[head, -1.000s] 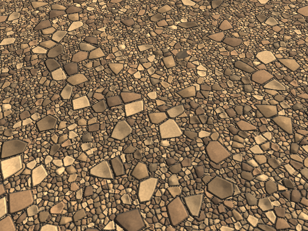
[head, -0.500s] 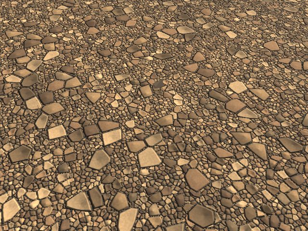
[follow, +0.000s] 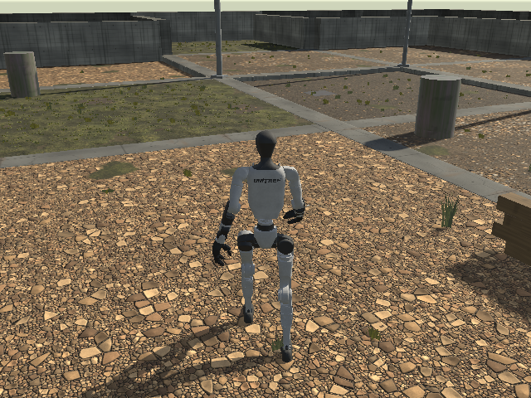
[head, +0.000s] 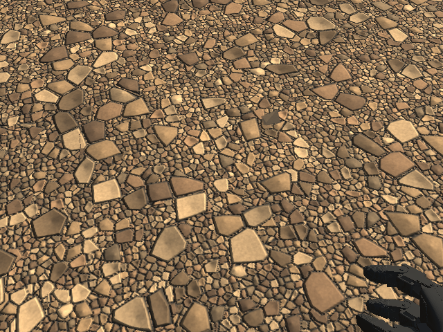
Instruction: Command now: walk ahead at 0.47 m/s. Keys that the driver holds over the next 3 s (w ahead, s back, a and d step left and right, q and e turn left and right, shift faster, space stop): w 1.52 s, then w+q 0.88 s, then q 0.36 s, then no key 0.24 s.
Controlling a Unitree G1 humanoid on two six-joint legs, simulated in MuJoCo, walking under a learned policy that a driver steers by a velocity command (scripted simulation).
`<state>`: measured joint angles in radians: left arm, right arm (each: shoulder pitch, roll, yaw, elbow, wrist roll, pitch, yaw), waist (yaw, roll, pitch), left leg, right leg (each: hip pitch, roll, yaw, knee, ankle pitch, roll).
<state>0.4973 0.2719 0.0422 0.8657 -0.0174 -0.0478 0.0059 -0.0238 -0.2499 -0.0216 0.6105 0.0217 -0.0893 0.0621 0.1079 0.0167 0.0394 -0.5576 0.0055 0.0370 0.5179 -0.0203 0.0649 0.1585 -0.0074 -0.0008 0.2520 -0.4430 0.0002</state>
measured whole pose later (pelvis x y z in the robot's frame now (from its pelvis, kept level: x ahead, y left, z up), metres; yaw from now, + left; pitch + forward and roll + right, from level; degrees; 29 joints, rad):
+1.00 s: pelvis +0.56 -0.01 +0.02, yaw +1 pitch +2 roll -2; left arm 0.37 0.28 0.05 0.86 -0.02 -0.07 -0.01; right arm 0.06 -0.27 -0.03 0.74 0.01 -0.07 0.03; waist 0.08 0.05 0.02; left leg -0.61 0.09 -0.03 0.57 0.05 0.01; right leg 0.03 0.05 -0.05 0.21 -0.27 -0.03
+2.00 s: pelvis +1.10 +0.00 +0.02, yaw +13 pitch +0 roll -3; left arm 0.29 0.26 0.07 0.90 0.01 -0.09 0.01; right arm 0.16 -0.28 -0.07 0.80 0.02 -0.02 0.02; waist 0.06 0.04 0.03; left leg -0.68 0.12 -0.04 0.79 0.00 0.01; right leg 0.01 0.02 -0.22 0.22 -0.23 -0.02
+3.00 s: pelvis +1.48 +0.17 +0.02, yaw +45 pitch +0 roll -1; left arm 0.13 0.28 0.05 0.80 0.00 0.00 0.00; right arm 0.18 -0.30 -0.06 0.66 0.00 0.06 -0.02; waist 0.03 0.00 0.07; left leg -0.37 0.03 -0.03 0.69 -0.33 -0.03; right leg -0.32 -0.02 -0.09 0.43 -0.12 -0.02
